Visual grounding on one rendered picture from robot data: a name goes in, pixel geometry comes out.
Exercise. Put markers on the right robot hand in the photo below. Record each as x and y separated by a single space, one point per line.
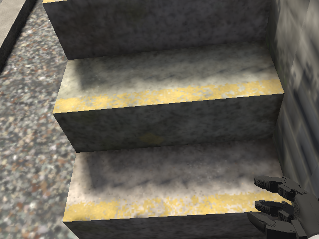
298 222

